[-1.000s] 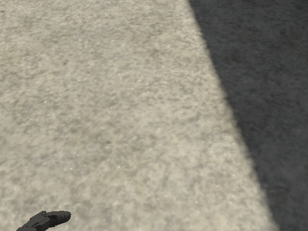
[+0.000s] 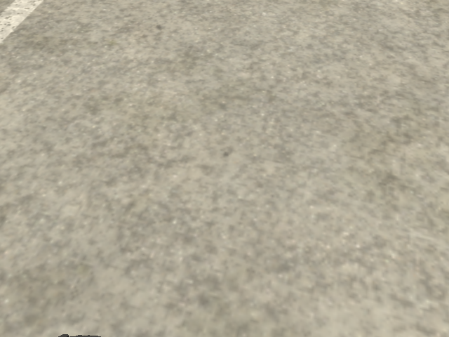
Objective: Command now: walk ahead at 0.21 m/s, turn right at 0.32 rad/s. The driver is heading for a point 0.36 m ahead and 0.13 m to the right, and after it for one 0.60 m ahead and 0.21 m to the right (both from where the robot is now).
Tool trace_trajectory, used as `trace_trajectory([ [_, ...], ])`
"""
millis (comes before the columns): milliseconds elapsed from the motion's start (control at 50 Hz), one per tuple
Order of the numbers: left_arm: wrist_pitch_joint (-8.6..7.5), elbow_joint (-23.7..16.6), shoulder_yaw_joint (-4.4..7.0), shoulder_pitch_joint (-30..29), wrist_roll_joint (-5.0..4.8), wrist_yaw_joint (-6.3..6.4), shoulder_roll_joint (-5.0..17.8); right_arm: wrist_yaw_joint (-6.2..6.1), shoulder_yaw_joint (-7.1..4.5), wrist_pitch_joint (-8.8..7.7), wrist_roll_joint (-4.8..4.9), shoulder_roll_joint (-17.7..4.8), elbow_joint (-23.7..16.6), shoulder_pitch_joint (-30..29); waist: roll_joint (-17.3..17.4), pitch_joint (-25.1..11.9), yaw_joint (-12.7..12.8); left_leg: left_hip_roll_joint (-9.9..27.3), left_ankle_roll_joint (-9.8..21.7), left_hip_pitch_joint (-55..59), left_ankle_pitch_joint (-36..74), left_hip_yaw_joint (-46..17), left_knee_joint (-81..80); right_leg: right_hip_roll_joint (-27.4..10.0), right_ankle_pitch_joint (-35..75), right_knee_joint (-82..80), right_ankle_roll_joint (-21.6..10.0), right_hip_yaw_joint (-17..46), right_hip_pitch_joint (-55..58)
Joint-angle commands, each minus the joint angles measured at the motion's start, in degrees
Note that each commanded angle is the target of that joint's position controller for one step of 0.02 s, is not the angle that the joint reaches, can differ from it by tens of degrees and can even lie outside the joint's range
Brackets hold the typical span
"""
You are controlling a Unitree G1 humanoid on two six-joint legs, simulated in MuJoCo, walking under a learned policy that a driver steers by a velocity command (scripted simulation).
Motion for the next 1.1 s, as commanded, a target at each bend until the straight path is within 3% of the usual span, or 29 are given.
trace_trajectory([
  [20, 0.82, -2.5, 3.58, 13.44, -0.69, 0.65, 11.44, 0.47, -0.35, -1.1, -0.21, -6.58, -3.92, 8.66, -8.52, -27.48, 5.24, -1.24, -4.3, -28.5, -8.47, -6.36, 40.04, -21.99, 32.43, -3.47, -18.66, 36.99, 47.53],
  [40, 1.57, -3.73, 3.29, 9.69, -1.18, 1.05, 10.18, 0.61, -0.93, -0.77, 1.39, -8.13, -5.63, 2.37, -5.55, -20.56, 6.0, 1.4, -4.1, -32.22, -4.86, -6.57, 40.62, -19.43, 22.98, -5.07, -16.27, 31.23, 41.59],
  [60, 2.42, -4.22, 2.97, 7.04, -1.42, 1.52, 9.0, 0.22, -0.92, -0.25, 1.36, -8.05, -6.49, -1.57, -0.96, -14.44, 5.61, 3.13, -4.11, -33.39, -1.55, -5.19, 37.95, -16.96, 16.52, -7.21, -14.02, 27.09, 33.76],
  [80, 3.12, -4.76, 2.82, 5.29, -1.29, 2.02, 8.8, -0.26, -1.11, 0.45, 0.86, -7.98, -7.15, -3.64, 0.51, -10.04, 4.59, 4.42, -4.27, -32.34, 0.88, -4.87, 34.58, -15.77, 12.7, -9.29, -13.09, 25.28, 25.82],
  [120, 3.92, -5.34, 3.0, 3.36, -0.39, 2.39, 8.94, -0.81, -1.08, 1.58, 0.59, -6.43, -7.48, -2.31, -2.91, -6.83, 1.62, 4.96, -4.42, -26.31, 2.65, -4.37, 25.94, -12.02, 7.97, -12.5, -11.62, 22.49, 15.72],
  [180, 4.56, -5.68, 3.9, 3.17, -0.28, 3.16, 10.48, -1.52, -0.58, 1.56, 0.12, -4.37, -6.51, -1.16, -5.04, -8.75, 1.22, 3.64, -5.93, -22.33, 4.6, -3.05, 16.27, -10.35, 13.92, -11.82, -11.84, 19.88, 12.47],
  [220, 5.36, -5.91, 4.38, 3.0, -0.96, 3.86, 11.27, -1.57, -0.67, 1.75, 0.16, -4.53, -6.35, -2.13, -4.75, -10.82, 1.59, 3.3, -6.55, -20.56, 9.37, -3.67, 12.55, -9.61, 8.76, -11.43, -10.88, 20.1, 11.95],
  [300, 7.02, -6.43, 4.55, 2.54, -1.31, 4.57, 11.0, -1.15, -0.82, 1.65, 0.59, -4.28, -7.48, -6.3, -6.74, -8.75, 2.94, 2.3, -6.52, -18.85, 12.52, -4.41, 5.33, -7.71, -7.62, -11.98, -8.73, 23.29, 9.91],
  [360, 7.77, -6.6, 4.63, 3.26, -1.37, 4.67, 10.72, -0.49, -1.18, 0.32, 1.02, -4.64, -7.9, -7.16, -8.41, -8.17, 3.34, 1.59, -5.39, -16.56, 12.06, -4.59, -2.82, -7.78, -6.58, -9.64, -7.86, 27.11, 12.71],
  [400, 8.25, -6.88, 4.36, 2.58, -2.0, 4.81, 9.76, -0.13, -1.75, -0.52, 1.17, -5.1, -6.97, -4.41, -8.2, -7.88, 1.25, 2.41, -3.64, -9.45, 18.9, -3.79, -15.33, -5.6, -5.31, -6.0, -5.37, 27.4, 11.99],
  [420, 8.28, -6.92, 3.69, 4.46, -1.89, 4.79, 7.54, -0.39, -2.63, -0.58, 0.41, -8.31, -7.08, -3.24, -3.71, -9.07, 1.83, 10.32, -0.79, -3.39, 20.56, -9.41, -18.92, -2.64, -13.22, -0.1, -2.46, 24.44, 8.12],
  [440, 7.9, -8.06, 3.13, 6.56, -1.67, 4.54, 5.0, -0.76, -3.78, 0.25, -1.2, -13.51, -7.82, -5.92, 12.61, -6.76, 5.16, 21.94, 6.81, -0.74, 29.04, -22.83, -21.32, 6.4, -27.41, 11.32, 1.3, 12.68, -2.66],
  [460, 7.14, -8.12, 4.34, 6.26, -1.05, 4.41, 9.39, -0.61, -3.54, 0.38, -2.48, -11.27, -8.1, -5.65, 16.0, -7.0, 3.44, 27.7, 13.12, -3.77, 34.03, -29.22, -22.28, 5.26, -33.1, 25.41, 3.99, 8.73, -5.44],
  [480, 7.16, -6.93, 5.43, 7.44, -1.35, 4.28, 12.11, -0.81, -2.59, 0.32, -1.88, -8.22, -9.04, -7.71, 11.21, -6.48, 3.97, 25.84, 12.98, -4.5, 34.42, -24.91, -21.23, 3.18, -30.0, 32.39, 5.22, 9.4, -5.33],
  [520, 8.55, -4.76, 5.63, 9.1, -1.59, 4.84, 10.73, -1.1, -1.9, 0.54, -0.08, -5.55, -9.58, -11.1, 7.55, -4.8, 4.57, 19.46, 8.69, -3.8, 32.81, -14.95, -19.41, 2.04, -23.9, 38.28, 7.36, 7.88, -6.79],
  [580, 9.28, -6.38, 4.55, 6.42, -2.15, 4.57, 7.28, -1.53, -1.79, 1.33, -0.09, -5.56, -8.95, -9.84, 9.24, -3.59, 2.73, 16.98, 9.16, -2.55, 37.18, -7.87, -19.7, 0.93, -19.82, 36.84, 9.37, 4.21, -7.53],
  [620, 9.11, -8.08, 4.06, 3.38, -2.28, 4.3, 6.29, -1.82, -2.27, 1.9, -0.26, -6.42, -8.28, -7.73, 10.72, -4.55, 0.76, 18.24, 10.32, 1.45, 38.29, -6.99, -19.51, -0.52, -19.5, 31.31, 10.07, 3.18, -7.71],
  [680, 9.03, -9.35, 3.46, 2.15, -1.95, 3.48, 5.37, -1.59, -3.21, 2.36, 0.07, -8.49, -8.04, -8.11, 11.55, -6.09, 0.11, 19.92, 10.89, 1.3, 38.99, -4.71, -19.19, -2.42, -20.38, 22.62, 9.5, 1.11, -1.54],
  [760, 9.53, -9.9, 3.92, 2.91, -1.91, 2.61, 6.51, -0.61, -3.96, 2.35, 1.12, -9.92, -7.41, -8.82, 12.31, -6.32, 0.42, 21.63, 10.59, -0.09, 39.37, -2.81, -17.9, -2.09, -19.23, 12.49, 7.16, -2.1, 5.63],
  [820, 9.71, -8.45, 4.64, 7.64, -1.78, 2.16, 6.66, -0.44, -3.98, 2.1, 2.71, -9.2, -6.42, -9.6, 10.3, -6.49, 3.57, 20.15, 6.01, -3.74, 34.87, 0.87, -11.45, -0.13, -7.95, -3.69, 2.73, -3.81, 15.88],
  [840, 9.62, -8.08, 5.52, 9.64, -1.67, 2.69, 9.07, -0.21, -3.51, 1.84, 2.15, -7.06, -5.1, -6.42, 4.0, -7.1, 3.66, 17.26, 1.42, -10.31, 26.48, 5.07, -4.13, -2.25, 1.52, -8.2, 0.35, 1.6, 24.04],
  [860, 9.33, -9.25, 7.2, 11.08, -1.36, 3.79, 16.88, 0.19, -1.89, 1.71, -1.43, -2.58, -7.6, -6.54, -16.41, -7.86, 1.98, 9.35, -5.22, -28.07, -3.46, 10.33, 14.39, -18.58, 26.15, -7.31, -7.21, 23.41, 34.32],
  [880, 8.04, -10.23, 6.62, 11.07, 0.73, 3.17, 16.23, -0.43, -2.46, 1.51, -0.92, -4.81, -9.52, -12.72, -14.25, -9.42, 6.42, 4.45, -6.43, -33.85, -11.39, 1.44, 25.21, -24.15, 27.3, -8.7, -17.39, 30.26, 29.3],
  [900, 6.92, -9.79, 6.02, 9.87, 1.14, 2.9, 14.32, -0.78, -3.12, 1.72, 0.41, -6.8, -9.4, -14.25, -8.8, -8.05, 6.37, 5.66, -5.87, -33.96, -7.93, -1.63, 29.32, -21.13, 21.29, -9.86, -16.32, 25.91, 27.05],
  [920, 6.34, -9.41, 5.62, 6.87, 0.2, 3.23, 12.72, -1.1, -3.41, 1.94, 0.88, -7.03, -8.78, -13.68, -7.02, -6.11, 4.52, 6.37, -5.33, -34.25, -2.72, -2.51, 28.74, -17.49, 16.23, -9.87, -12.94, 21.94, 25.63],
  [940, 6.4, -9.62, 5.07, 4.47, -0.94, 3.62, 11.01, -1.57, -3.61, 2.17, 0.53, -6.91, -7.74, -12.64, -5.65, -5.55, 3.5, 6.72, -5.5, -34.24, 0.91, -2.91, 27.17, -15.17, 13.15, -9.72, -10.45, 19.94, 25.0],
  [960, 6.64, -9.81, 4.65, 2.82, -1.5, 3.99, 10.44, -1.78, -3.79, 2.3, 0.14, -7.14, -7.5, -11.68, -6.51, -5.31, 2.6, 6.28, -6.04, -32.51, 3.82, -2.8, 26.8, -13.86, 14.14, -9.75, -9.76, 18.7, 23.13],
  [1000, 6.99, -9.81, 4.3, 2.84, -1.05, 4.58, 9.98, -1.39, -3.64, 2.04, 0.43, -6.14, -7.08, -10.32, -7.01, -6.88, 1.97, 4.76, -6.7, -29.66, 7.33, -2.35, 25.94, -12.37, 14.9, -9.72, -9.83, 17.89, 22.24],
  [1100, 7.43, -9.27, 4.91, 4.05, -1.24, 5.29, 11.49, -0.8, -2.74, 1.6, 0.79, -4.22, -7.66, -12.78, -7.43, -6.73, 3.52, 3.29, -7.17, -26.09, 9.31, -3.24, 10.83, -11.28, 6.77, -8.93, -9.62, 21.21, 22.39],
])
